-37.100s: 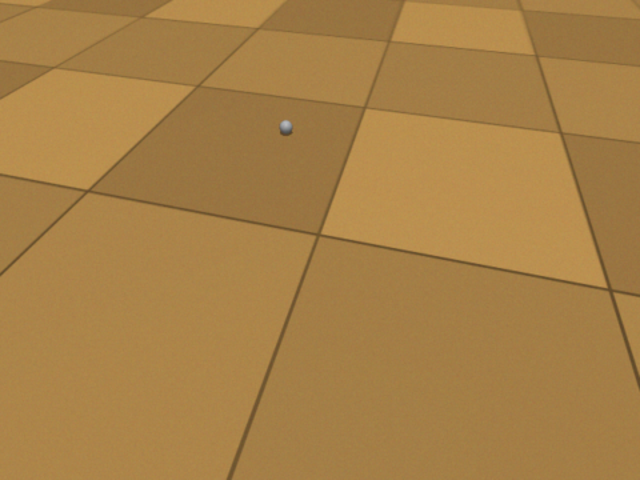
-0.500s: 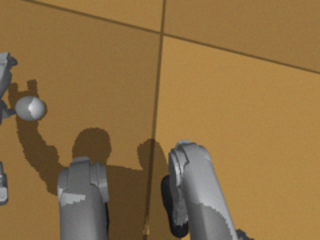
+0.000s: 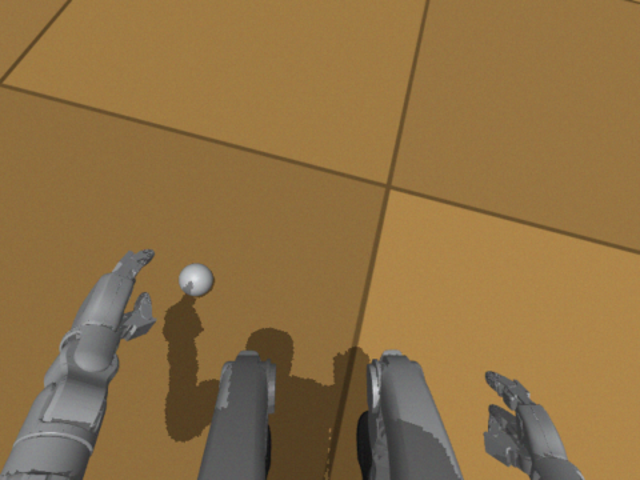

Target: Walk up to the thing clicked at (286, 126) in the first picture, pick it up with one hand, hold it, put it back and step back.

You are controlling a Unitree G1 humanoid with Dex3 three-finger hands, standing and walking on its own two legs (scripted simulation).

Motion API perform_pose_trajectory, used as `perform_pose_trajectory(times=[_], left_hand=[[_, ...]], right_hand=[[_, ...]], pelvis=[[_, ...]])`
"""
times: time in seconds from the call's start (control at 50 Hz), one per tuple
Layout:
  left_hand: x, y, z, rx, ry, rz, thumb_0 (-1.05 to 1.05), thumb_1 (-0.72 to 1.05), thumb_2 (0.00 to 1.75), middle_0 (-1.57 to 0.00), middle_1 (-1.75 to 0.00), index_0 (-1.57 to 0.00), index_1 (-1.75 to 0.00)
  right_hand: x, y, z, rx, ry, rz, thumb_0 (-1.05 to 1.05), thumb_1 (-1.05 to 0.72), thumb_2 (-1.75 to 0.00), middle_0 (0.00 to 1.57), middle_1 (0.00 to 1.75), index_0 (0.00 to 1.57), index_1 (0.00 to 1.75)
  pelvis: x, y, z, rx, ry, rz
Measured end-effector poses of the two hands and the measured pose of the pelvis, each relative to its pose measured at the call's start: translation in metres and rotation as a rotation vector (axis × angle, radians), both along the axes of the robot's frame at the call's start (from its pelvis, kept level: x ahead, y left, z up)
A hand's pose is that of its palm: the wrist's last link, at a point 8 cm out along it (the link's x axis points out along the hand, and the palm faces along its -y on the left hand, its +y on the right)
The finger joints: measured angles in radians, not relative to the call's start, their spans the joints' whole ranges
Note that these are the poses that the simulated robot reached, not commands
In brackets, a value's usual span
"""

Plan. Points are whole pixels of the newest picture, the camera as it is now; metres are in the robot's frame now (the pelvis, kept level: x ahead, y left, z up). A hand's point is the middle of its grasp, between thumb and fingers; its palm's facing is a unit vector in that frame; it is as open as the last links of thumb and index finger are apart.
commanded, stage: home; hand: left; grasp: from above
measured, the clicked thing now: (196, 279) +0.51 +0.28 -0.47
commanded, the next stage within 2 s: none
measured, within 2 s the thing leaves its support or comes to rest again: neither
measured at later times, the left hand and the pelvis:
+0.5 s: hand (113, 362) +0.25 +0.19 +0.10, palm faces +0.10 -0.97 -0.20, open 7.4 cm; pelvis +0.06 -0.01 +0.17, yaw +3 degrees
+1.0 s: hand (75, 414) +0.22 +0.18 +0.15, palm faces +0.11 -0.98 -0.18, open 7.4 cm; pelvis +0.07 -0.01 +0.20, yaw +4 degrees
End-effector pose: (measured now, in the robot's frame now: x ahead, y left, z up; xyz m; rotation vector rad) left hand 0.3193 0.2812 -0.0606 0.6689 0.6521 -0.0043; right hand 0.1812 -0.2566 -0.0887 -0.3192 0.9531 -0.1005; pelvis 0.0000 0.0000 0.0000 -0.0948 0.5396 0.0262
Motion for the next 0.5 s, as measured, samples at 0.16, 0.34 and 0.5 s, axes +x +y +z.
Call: perform_pose_trajectory(times=[0.16,0.34,0.5], left_hand=[[-0.043,-0.019,0.056,-0.193,0.059,0.188,0.0,0.89,0.89,-0.21,-0.3,-0.21,-0.3],[-0.071,-0.036,0.128,-0.342,0.11,0.347,0.01,0.9,0.9,-0.21,-0.3,-0.2,-0.3],[-0.087,-0.047,0.191,-0.401,0.107,0.384,0.01,0.9,0.9,-0.21,-0.3,-0.2,-0.3]], right_hand=[[0.033,0.019,0.067,0.037,-0.145,0.009,0.0,-0.91,-0.9,0.2,0.3,0.21,0.3],[0.031,0.027,0.137,0.033,-0.19,-0.039,0.01,-0.91,-0.9,0.2,0.3,0.21,0.3],[0.026,0.021,0.191,-0.002,-0.25,-0.093,0.01,-0.91,-0.9,0.2,0.3,0.21,0.3]], pelvis=[[0.012,-0.005,0.057,0.019,-0.074,0.013],[0.037,-0.007,0.124,0.031,-0.167,0.027],[0.059,-0.006,0.171,0.041,-0.256,0.036]])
